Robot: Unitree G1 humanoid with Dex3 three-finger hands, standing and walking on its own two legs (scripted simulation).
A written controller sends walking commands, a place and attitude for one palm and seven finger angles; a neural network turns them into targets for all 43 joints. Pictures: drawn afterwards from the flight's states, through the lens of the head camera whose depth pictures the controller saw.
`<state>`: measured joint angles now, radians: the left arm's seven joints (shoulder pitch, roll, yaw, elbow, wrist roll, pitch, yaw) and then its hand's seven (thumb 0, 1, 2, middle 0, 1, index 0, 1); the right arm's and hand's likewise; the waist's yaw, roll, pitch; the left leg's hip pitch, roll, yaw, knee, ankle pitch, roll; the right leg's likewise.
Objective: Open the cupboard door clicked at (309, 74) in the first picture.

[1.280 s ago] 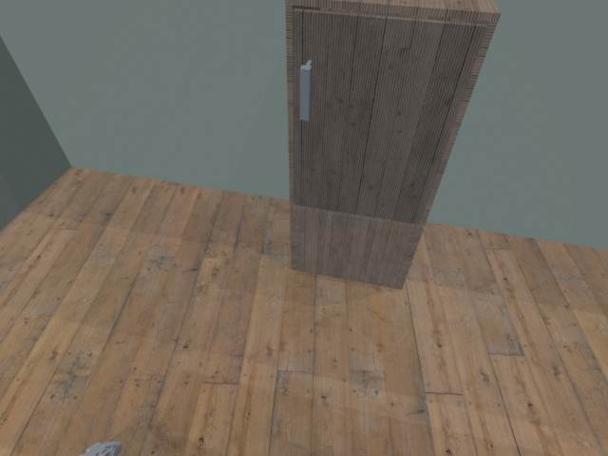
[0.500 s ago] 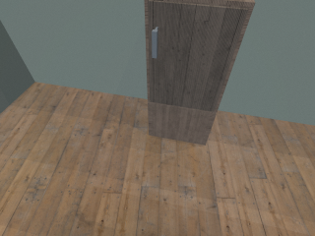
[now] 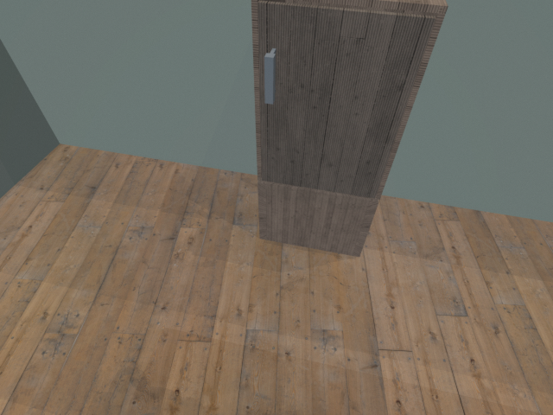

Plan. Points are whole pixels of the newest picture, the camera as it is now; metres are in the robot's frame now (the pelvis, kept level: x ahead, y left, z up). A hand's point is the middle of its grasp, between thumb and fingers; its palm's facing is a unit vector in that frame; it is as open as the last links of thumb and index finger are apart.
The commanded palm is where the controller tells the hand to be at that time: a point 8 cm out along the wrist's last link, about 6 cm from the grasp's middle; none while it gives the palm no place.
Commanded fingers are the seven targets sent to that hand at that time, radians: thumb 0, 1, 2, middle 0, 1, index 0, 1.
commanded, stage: look at it before walking up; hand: left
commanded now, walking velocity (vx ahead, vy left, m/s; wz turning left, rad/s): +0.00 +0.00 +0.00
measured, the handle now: (271, 76) +0.93 +0.07 +0.04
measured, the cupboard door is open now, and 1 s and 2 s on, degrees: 0 0 0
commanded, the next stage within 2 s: turn to face it in 0.16 s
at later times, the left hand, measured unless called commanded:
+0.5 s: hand out of the picture +0.07 +0.24 -0.16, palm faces -0.06 -0.94 -0.34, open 7.4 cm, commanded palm none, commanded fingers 0.00 0.90 0.90 -0.20 -0.30 -0.20 -0.30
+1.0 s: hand out of the picture +0.04 +0.19 -0.19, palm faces -0.06 -0.98 -0.18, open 7.4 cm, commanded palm none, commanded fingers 0.00 0.90 0.90 -0.20 -0.30 -0.20 -0.30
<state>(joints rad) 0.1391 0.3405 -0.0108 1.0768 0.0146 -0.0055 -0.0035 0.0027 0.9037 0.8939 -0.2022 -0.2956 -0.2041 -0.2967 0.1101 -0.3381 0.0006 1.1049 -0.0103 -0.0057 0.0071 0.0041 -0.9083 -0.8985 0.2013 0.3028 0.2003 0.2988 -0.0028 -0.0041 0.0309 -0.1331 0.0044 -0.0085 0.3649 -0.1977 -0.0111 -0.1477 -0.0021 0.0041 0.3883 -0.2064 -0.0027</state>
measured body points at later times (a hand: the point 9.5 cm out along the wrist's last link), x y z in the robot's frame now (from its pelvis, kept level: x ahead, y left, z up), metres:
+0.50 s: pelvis +0.00 +0.00 +0.00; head +0.01 -0.01 +0.45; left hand +0.08 +0.29 -0.13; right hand +0.07 -0.29 -0.14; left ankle +0.00 +0.13 -0.75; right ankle +0.00 -0.12 -0.75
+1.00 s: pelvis +0.03 +0.01 -0.01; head +0.03 +0.01 +0.44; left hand +0.04 +0.24 -0.17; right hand -0.02 -0.24 -0.17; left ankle +0.01 +0.12 -0.74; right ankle +0.00 -0.12 -0.75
